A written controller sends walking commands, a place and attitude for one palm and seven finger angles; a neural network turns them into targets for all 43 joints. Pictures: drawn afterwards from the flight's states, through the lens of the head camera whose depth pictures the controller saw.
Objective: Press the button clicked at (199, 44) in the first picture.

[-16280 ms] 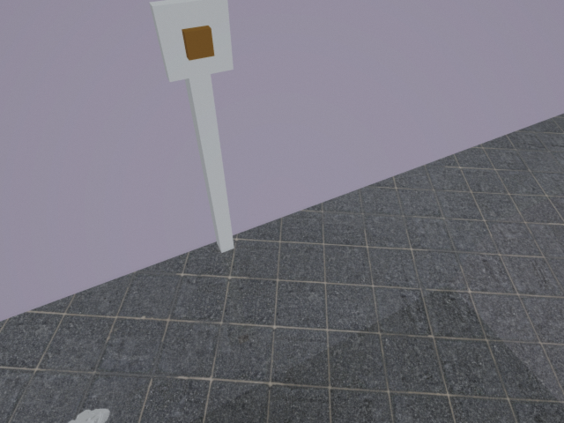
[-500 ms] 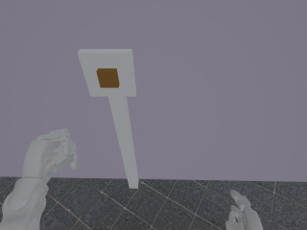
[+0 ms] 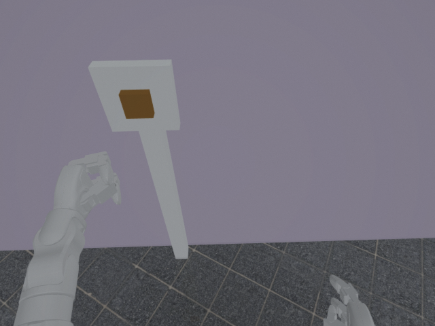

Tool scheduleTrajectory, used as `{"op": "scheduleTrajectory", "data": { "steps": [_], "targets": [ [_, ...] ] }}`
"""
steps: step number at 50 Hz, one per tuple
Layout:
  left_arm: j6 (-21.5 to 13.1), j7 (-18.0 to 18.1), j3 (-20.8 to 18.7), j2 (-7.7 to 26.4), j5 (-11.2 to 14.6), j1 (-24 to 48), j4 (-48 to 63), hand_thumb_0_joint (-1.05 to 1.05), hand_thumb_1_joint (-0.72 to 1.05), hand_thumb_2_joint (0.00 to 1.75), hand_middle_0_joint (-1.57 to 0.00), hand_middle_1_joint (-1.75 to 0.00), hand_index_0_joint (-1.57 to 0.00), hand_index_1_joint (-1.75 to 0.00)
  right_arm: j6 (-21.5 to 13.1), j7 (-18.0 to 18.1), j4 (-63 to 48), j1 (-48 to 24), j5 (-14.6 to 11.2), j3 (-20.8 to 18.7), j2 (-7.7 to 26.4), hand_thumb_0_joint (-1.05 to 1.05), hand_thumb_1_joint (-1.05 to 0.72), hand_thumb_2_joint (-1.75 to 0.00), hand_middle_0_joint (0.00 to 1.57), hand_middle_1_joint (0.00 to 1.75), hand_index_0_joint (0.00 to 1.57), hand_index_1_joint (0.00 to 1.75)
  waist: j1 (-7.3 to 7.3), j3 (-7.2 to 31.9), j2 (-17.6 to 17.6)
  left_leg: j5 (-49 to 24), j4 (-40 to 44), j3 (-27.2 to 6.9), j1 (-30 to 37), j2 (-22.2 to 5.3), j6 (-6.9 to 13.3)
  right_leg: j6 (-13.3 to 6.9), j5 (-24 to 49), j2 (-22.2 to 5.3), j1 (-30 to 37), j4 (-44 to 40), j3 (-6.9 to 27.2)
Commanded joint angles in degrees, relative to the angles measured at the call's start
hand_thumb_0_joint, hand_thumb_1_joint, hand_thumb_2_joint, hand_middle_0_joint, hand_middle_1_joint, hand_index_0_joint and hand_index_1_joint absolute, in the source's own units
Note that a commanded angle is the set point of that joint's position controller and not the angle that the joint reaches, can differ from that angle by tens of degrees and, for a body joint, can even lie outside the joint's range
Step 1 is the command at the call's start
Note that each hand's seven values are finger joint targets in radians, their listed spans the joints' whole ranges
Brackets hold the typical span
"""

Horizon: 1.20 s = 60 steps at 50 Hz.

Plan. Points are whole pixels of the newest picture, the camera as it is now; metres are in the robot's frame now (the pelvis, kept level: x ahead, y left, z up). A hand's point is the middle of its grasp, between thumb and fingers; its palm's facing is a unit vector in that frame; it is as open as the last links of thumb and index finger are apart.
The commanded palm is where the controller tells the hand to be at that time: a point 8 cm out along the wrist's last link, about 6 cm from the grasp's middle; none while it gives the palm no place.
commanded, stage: aim a knuckle at the button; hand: left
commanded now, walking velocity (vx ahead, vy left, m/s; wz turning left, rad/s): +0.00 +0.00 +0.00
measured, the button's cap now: (137, 103) +0.54 +0.22 +0.14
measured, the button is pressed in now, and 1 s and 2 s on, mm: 0 0 0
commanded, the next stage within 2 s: press the button with the knuckle in 1.46 s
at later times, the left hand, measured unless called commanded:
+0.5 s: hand (141, 155) +0.39 +0.18 +0.12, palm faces +0.10 -1.00 +0.00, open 3.1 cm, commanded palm +0.38 +0.23 +0.12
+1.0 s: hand (152, 140) +0.46 +0.18 +0.10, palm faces +0.12 -0.99 +0.01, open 3.1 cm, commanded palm +0.42 +0.23 +0.11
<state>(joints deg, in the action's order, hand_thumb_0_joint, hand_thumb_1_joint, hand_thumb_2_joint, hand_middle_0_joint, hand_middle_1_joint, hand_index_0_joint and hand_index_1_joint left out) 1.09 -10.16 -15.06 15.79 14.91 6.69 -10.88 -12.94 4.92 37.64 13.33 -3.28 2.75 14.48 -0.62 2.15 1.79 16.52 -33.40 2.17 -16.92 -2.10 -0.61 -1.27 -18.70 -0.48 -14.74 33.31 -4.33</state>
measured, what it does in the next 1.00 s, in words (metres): stands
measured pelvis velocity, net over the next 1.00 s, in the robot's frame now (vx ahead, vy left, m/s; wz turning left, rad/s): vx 0.00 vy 0.01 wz -0.04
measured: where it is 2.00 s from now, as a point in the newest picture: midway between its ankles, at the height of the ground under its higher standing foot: outside the picture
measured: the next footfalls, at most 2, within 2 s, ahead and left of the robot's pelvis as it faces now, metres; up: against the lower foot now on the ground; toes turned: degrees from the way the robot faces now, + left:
none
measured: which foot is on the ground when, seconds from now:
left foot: down 0.00-1.00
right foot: down 0.00-1.00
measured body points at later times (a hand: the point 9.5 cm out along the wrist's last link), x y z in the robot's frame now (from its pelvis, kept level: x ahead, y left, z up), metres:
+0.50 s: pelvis +0.00 +0.01 +0.00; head +0.01 +0.01 +0.45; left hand +0.38 +0.23 +0.12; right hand +0.13 -0.23 -0.10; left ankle +0.01 +0.13 -0.73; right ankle -0.01 -0.10 -0.73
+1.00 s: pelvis +0.00 +0.01 -0.01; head +0.05 +0.00 +0.44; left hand +0.45 +0.23 +0.10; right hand +0.01 -0.26 -0.13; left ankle +0.01 +0.13 -0.73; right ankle -0.01 -0.10 -0.73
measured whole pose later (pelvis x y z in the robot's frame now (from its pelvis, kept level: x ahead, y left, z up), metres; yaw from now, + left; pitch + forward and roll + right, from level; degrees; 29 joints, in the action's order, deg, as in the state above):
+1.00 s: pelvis +0.00 +0.01 -0.01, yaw -3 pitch +9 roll +0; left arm -15.2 -4.3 -19.9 19.5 7.7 39.0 -53.7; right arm -0.4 1.3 39.5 23.6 -1.7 -0.3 15.5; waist 5.5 3.9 1.1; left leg 18.9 -39.2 4.2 -28.8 -3.3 0.0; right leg -0.9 -19.7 0.4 -27.3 38.3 -2.0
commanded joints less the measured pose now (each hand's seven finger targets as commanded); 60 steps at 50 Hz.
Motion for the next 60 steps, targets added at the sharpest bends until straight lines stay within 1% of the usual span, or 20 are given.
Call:
{"op": "scheduleTrajectory", "data": {
  "steps": [1, 4, 8, 11, 13, 15, 16, 19, 22, 25, 26, 29, 36, 39, 43, 47, 49, 52, 56, 60],
  "targets": [
    [-5.02, 1.21, -4.17, 10.52, -0.13, 16.25, 11.8, 0.0, 0.9, 0.9, -1.3, -1.5, -1.3, -1.5, -2.36, 0.09, -9.54, -5.61, 0.31, -2.68, 6.22, 0.0, -0.9, -0.9, 0.2, 0.3, 0.2, 0.3, -1.04, 11.5, -1.97, -14.62, 2.94, -1.37, 5.37, 2.18, 2.28, 0.92, 19.88, 0.17, 2.17, -4.53, 2.22],
    [-6.12, 1.76, -1.09, 8.33, -0.93, 21.16, 12.69, 0.0, 0.9, 0.9, -1.3, -1.5, -1.3, -1.5, -1.78, -0.01, -9.21, -5.14, 0.07, -2.84, 6.12, 0.0, -0.9, -0.9, 0.2, 0.3, 0.2, 0.3, 0.26, 11.76, 1.62, -14.45, 3.13, -1.53, 7.01, 2.02, 2.01, 0.56, 18.72, 0.41, 0.11, -4.03, 1.67],
    [-6.15, 3.27, 1.83, 5.58, -1.96, 23.46, 10.54, 0.0, 0.9, 0.9, -1.3, -1.5, -1.3, -1.5, -0.99, -0.13, -8.56, -4.07, 0.15, -3.18, 6.29, 0.0, -0.9, -0.9, 0.2, 0.3, 0.2, 0.3, 0.92, 12.33, 0.65, -15.32, 3.0, -2.14, 7.92, 1.6, 1.84, 0.38, 18.35, 0.66, -1.1, -3.62, 1.21],
    [-5.83, 4.83, -0.1, 8.0, -2.74, 25.93, 6.03, 0.0, 0.9, 0.9, -1.3, -1.5, -1.3, -1.5, 0.24, -0.02, -7.58, -3.49, 0.41, -3.23, 6.9, 0.0, -0.9, -0.9, 0.2, 0.3, 0.2, 0.3, 1.01, 11.37, -2.94, -13.32, 3.03, -2.25, 6.36, 1.55, 2.06, 0.48, 16.54, 0.74, -1.52, -4.05, 1.39],
    [-6.05, 5.64, 1.14, 6.99, -3.41, 30.39, 5.88, 0.0, 0.9, 0.9, -1.3, -1.5, -1.3, -1.5, 1.02, -0.11, -7.66, -3.71, 0.3, -3.06, 6.54, 0.0, -0.9, -0.9, 0.2, 0.3, 0.2, 0.3, 1.24, 12.47, 0.44, -13.51, 3.22, -2.29, 6.92, 1.66, 1.8, 0.2, 16.27, 0.49, -1.69, -3.67, 1.54],
    [-6.26, 6.45, 0.67, 7.54, -3.69, 33.14, 2.24, 0.0, 0.9, 0.9, -1.3, -1.5, -1.3, -1.5, 1.7, -0.06, -7.1, -3.21, 0.4, -2.97, 6.59, 0.0, -0.9, -0.9, 0.2, 0.3, 0.2, 0.3, 1.6, 12.15, -0.2, -12.74, 3.04, -2.47, 6.38, 1.57, 1.72, 0.16, 15.46, 0.54, -2.39, -3.73, 1.53],
    [-6.61, 6.81, -0.45, 8.94, -3.76, 34.62, 0.12, 0.0, 0.9, 0.9, -1.3, -1.5, -1.3, -1.5, 2.22, 0.02, -6.57, -2.69, 0.5, -3.04, 6.9, 0.0, -0.9, -0.9, 0.2, 0.3, 0.2, 0.3, 1.93, 11.98, -3.24, -12.13, 2.85, -2.43, 5.52, 1.42, 1.97, 0.33, 15.02, 0.69, -2.16, -4.04, 1.65],
    [-8.53, 7.15, 1.61, 6.8, -4.46, 39.21, -0.84, 0.0, 0.9, 0.9, -1.3, -1.5, -1.3, -1.5, 2.74, -0.3, -6.74, -2.14, 0.55, -3.17, 6.34, 0.0, -0.9, -0.9, 0.2, 0.3, 0.2, 0.3, 1.95, 15.2, 1.29, -14.83, 2.28, -2.52, 7.62, 1.42, 1.61, -0.09, 17.15, 0.69, -2.3, -2.81, 1.71],
    [-9.26, 7.37, 1.47, 6.98, -4.7, 40.99, -8.25, 0.0, 0.9, 0.9, -1.3, -1.5, -1.3, -1.5, 3.7, -0.62, -5.9, -0.57, 0.56, -3.28, 6.86, 0.0, -0.9, -0.9, 0.2, 0.3, 0.2, 0.3, 2.67, 13.75, -2.75, -13.23, 1.9, -2.55, 5.13, 1.38, 1.8, 0.15, 16.39, 0.89, -3.2, -2.88, 1.63],
    [-10.09, 7.68, 2.8, 6.11, -5.4, 47.45, -13.25, 0.0, 0.9, 0.9, -1.3, -1.5, -1.3, -1.5, 4.58, -0.87, -5.26, 0.63, 0.57, -3.39, 6.98, 0.0, -0.9, -0.9, 0.2, 0.3, 0.2, 0.3, 3.7, 13.45, -0.38, -11.11, 1.43, -2.73, 4.4, 1.61, 1.72, 0.02, 14.39, 0.9, -5.69, -2.6, 1.79],
    [-10.58, 8.18, 1.41, 7.77, -5.73, 48.75, -15.47, 0.0, 0.9, 0.9, -1.3, -1.5, -1.3, -1.5, 4.94, -0.9, -4.93, 1.43, 0.69, -3.57, 7.23, 0.0, -0.9, -0.9, 0.2, 0.3, 0.2, 0.3, 3.82, 13.67, -2.71, -10.71, 1.12, -2.85, 3.5, 1.55, 1.89, 0.07, 13.85, 1.06, -5.54, -2.57, 1.76],
    [-12.71, 8.87, 1.23, 8.24, -6.5, 54.27, -19.33, 0.0, 0.9, 0.9, -1.3, -1.5, -1.3, -1.5, 5.66, -1.22, -4.57, 2.82, 0.98, -3.74, 7.37, 0.0, -0.9, -0.9, 0.2, 0.3, 0.2, 0.3, 4.17, 15.81, -0.62, -10.97, 0.49, -2.71, 3.1, 1.72, 1.79, 0.0, 14.29, 0.97, -6.26, -1.55, 2.1],
    [-18.29, 9.47, -3.72, 14.56, -8.18, 61.71, -30.45, 0.0, 0.9, 0.9, -1.3, -1.5, -1.3, -1.5, 7.25, -2.16, -2.84, 7.54, 1.99, -4.42, 8.32, 0.0, -0.9, -0.9, 0.2, 0.3, 0.2, 0.3, 5.01, 19.16, -3.35, -11.5, -1.78, -2.04, -0.91, 1.99, 2.34, 0.27, 16.97, 1.36, -5.41, 0.25, 2.9],
    [-19.65, 8.79, -4.79, 15.43, -8.63, 61.68, -33.9, 0.0, 0.9, 0.9, -1.3, -1.5, -1.3, -1.5, 7.99, -2.6, -3.11, 8.76, 2.11, -4.71, 8.42, 0.0, -0.9, -0.9, 0.2, 0.3, 0.2, 0.3, 4.73, 20.5, -0.72, -12.08, -2.56, -1.35, -1.58, 2.05, 2.34, 0.18, 18.05, 1.41, -5.94, 1.0, 3.16],
    [-20.69, 6.95, -6.6, 16.55, -7.92, 55.88, -33.0, 0.0, 0.9, 0.9, -1.3, -1.5, -1.3, -1.5, 9.19, -3.03, -4.74, 9.67, 2.11, -5.29, 8.64, 0.0, -0.9, -0.9, 0.2, 0.3, 0.2, 0.3, 3.54, 23.27, -1.81, -14.9, -2.92, -0.35, -2.39, 2.07, 2.62, 0.28, 22.58, 1.64, -2.77, 1.59, 3.37],
    [-20.31, 5.36, -5.12, 15.7, -6.96, 55.97, -30.42, 0.0, 0.9, 0.9, -1.3, -1.5, -1.3, -1.5, 10.2, -2.94, -5.51, 9.63, 1.57, -5.28, 8.58, 0.0, -0.9, -0.9, 0.2, 0.3, 0.2, 0.3, 4.56, 20.47, -1.5, -13.14, -2.46, -0.01, -3.33, 1.96, 2.91, 0.48, 21.76, 1.85, -3.52, 0.58, 3.58],
    [-20.48, 5.41, -7.04, 17.53, -6.31, 55.88, -27.58, 0.0, 0.9, 0.9, -1.3, -1.5, -1.3, -1.5, 10.32, -2.7, -5.46, 9.9, 1.6, -5.68, 8.73, 0.0, -0.9, -0.9, 0.2, 0.3, 0.2, 0.3, 4.16, 22.06, -1.46, -13.66, -2.56, -0.02, -2.25, 1.89, 2.99, 0.51, 22.07, 1.97, -2.81, 0.42, 3.77],
    [-20.89, 5.26, -5.9, 16.53, -6.12, 55.09, -22.44, 0.0, 0.9, 0.9, -1.3, -1.5, -1.3, -1.5, 10.26, -2.62, -5.71, 9.36, 1.42, -5.72, 8.3, 0.0, -0.9, -0.9, 0.2, 0.3, 0.2, 0.3, 4.07, 23.76, 1.76, -15.89, -2.62, -0.24, 0.33, 1.74, 2.83, 0.28, 23.19, 2.12, -2.62, 0.75, 3.58],
    [-19.33, 5.47, -3.21, 13.61, -5.83, 56.22, -24.95, 0.0, 0.9, 0.9, -1.3, -1.5, -1.3, -1.5, 9.99, -2.36, -4.72, 8.81, 1.15, -5.44, 8.38, 0.0, -0.9, -0.9, 0.2, 0.3, 0.2, 0.3, 5.81, 18.22, -0.47, -11.67, -2.29, -0.71, -0.32, 1.52, 2.9, 0.44, 18.42, 2.26, -6.53, -0.59, 3.06],
    [-18.46, 6.2, -1.89, 12.28, -6.33, 59.81, -28.21, 0.0, 0.9, 0.9, -1.3, -1.5, -1.3, -1.5, 9.57, -2.19, -4.21, 8.51, 1.14, -5.18, 8.34, 0.0, -0.9, -0.9, 0.2, 0.3, 0.2, 0.3, 6.21, 17.38, -0.63, -9.46, -2.09, -1.6, -0.18, 1.49, 2.71, 0.33, 14.97, 2.1, -8.96, -0.57, 2.67]
  ]
}}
